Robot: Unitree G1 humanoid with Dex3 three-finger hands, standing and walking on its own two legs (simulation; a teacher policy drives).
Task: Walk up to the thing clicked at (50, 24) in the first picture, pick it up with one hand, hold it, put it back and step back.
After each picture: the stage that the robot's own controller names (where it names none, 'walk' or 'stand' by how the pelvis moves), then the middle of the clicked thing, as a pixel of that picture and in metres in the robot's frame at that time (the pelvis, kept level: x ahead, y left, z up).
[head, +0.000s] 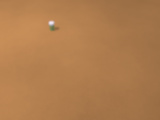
stand; (51, 26) +1.75 +0.42 -0.72
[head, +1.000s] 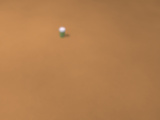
walk; (62, 32) +1.64 +0.21 -0.70
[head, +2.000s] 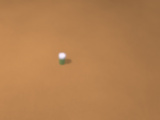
walk; (62, 59) +1.08 +0.15 -0.71
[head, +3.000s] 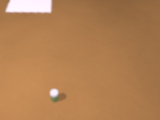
walk; (54, 95) +0.67 +0.19 -0.71
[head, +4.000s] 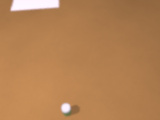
walk; (66, 110) +0.46 +0.13 -0.70
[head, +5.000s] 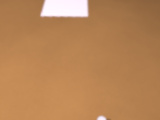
stand; out of the picture +0.41 -0.14 -0.70
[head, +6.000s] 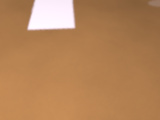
stand; out of the picture +0.38 -0.08 -0.72
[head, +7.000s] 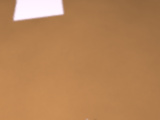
walk; out of the picture +0.34 +0.00 -0.69
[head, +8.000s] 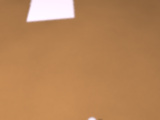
walk; out of the picture +0.39 -0.03 -0.68
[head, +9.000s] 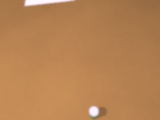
walk; (93, 113) +0.38 -0.03 -0.68
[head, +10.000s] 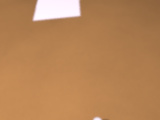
walk; out of the picture +0.39 -0.03 -0.70
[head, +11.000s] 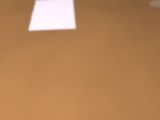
stand; out of the picture +0.38 -0.08 -0.72
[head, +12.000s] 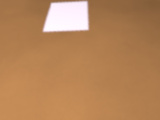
walk; out of the picture +0.38 -0.08 -0.71
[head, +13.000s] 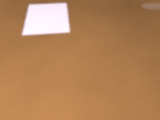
stand; out of the picture +0.35 -0.08 -0.72
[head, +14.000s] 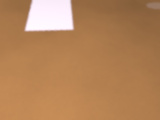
stand; out of the picture +0.34 -0.10 -0.73
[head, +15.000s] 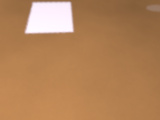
stand; out of the picture +0.34 -0.10 -0.73
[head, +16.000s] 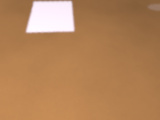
go down; out of the picture +0.33 -0.10 -0.73
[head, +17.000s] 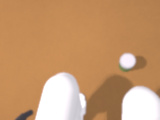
go down; (126, 63) +0.44 -0.09 -0.34
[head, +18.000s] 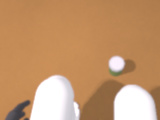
approach; (115, 66) +0.45 -0.07 -0.29
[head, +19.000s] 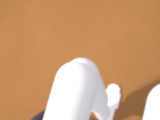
close in; out of the picture +0.47 -0.13 -0.24
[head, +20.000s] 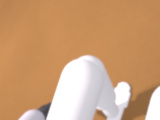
close in; out of the picture +0.47 -0.13 -0.24
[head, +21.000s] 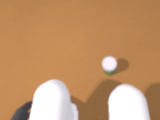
lift; (109, 66) +0.45 -0.07 -0.32
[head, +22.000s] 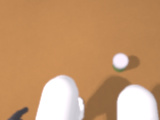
go down; (119, 63) +0.45 -0.08 -0.34
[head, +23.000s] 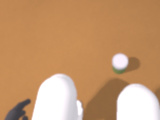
go down; (119, 64) +0.45 -0.08 -0.29
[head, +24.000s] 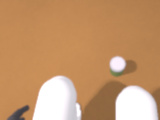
go down; (117, 67) +0.45 -0.07 -0.30
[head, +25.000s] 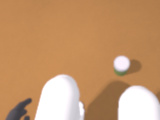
go down; (121, 66) +0.45 -0.08 -0.30
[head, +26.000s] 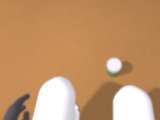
go down; (113, 68) +0.46 -0.07 -0.31
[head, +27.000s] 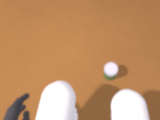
go down; (110, 71) +0.45 -0.07 -0.34
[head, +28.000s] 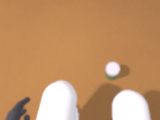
go down; (111, 71) +0.45 -0.07 -0.34
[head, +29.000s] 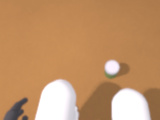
go down; (111, 70) +0.45 -0.06 -0.34
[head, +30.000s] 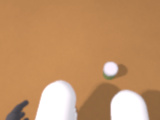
go down; (109, 71) +0.45 -0.06 -0.35
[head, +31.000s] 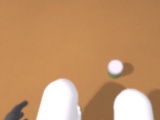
go down; (114, 69) +0.45 -0.06 -0.33
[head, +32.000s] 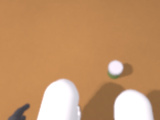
go down; (114, 70) +0.45 -0.07 -0.34
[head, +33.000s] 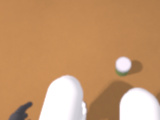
go down; (122, 67) +0.46 -0.07 -0.32
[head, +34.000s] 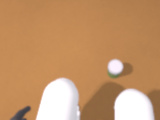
approach; (114, 69) +0.45 -0.07 -0.33
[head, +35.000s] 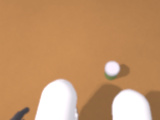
close in; (111, 71) +0.45 -0.06 -0.32
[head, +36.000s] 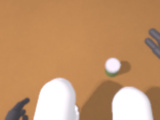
go down; (112, 68) +0.45 -0.06 -0.32
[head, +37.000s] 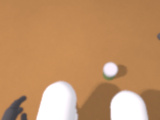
go down; (109, 72) +0.45 -0.06 -0.35
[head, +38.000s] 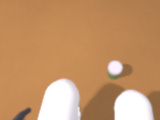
go down; (114, 70) +0.46 -0.06 -0.34
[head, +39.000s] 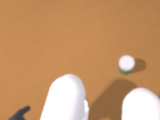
go down; (125, 65) +0.45 -0.07 -0.32
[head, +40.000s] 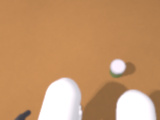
go down; (116, 69) +0.45 -0.07 -0.33
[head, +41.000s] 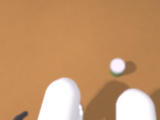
go down; (117, 68) +0.45 -0.06 -0.33
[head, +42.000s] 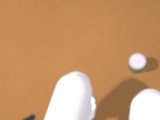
go down; (136, 64) +0.45 -0.08 -0.32
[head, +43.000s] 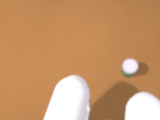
go down; (128, 68) +0.45 -0.08 -0.33
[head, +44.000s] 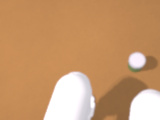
go down; (135, 63) +0.45 -0.09 -0.32
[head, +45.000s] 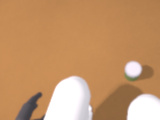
go down; (132, 72) +0.44 -0.08 -0.31
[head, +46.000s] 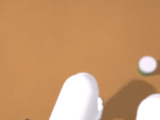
stand; (146, 67) +0.45 -0.09 -0.32
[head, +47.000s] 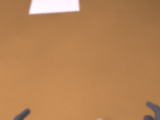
stand; out of the picture +0.36 -0.06 -0.64
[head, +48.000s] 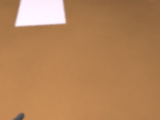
stand; out of the picture +0.36 -0.06 -0.65
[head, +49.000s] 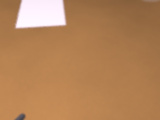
stand; out of the picture +0.36 -0.05 -0.65
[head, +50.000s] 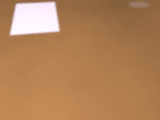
stand; out of the picture +0.37 -0.06 -0.71
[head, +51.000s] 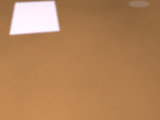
stand; out of the picture +0.36 -0.07 -0.72
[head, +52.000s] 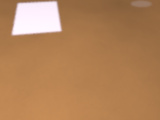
walk; out of the picture +0.36 -0.07 -0.72
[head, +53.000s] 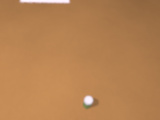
walk; (87, 102) +0.52 -0.09 -0.71
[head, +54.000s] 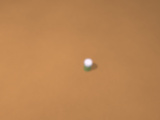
walk; (87, 65) +0.82 -0.05 -0.70
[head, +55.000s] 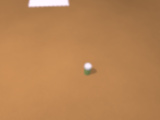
stand; (87, 69) +0.99 -0.05 -0.71
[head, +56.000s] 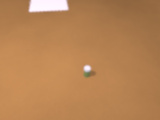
stand; (87, 71) +1.01 -0.06 -0.72
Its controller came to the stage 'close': yes
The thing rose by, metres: 0.00
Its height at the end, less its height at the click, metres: +0.00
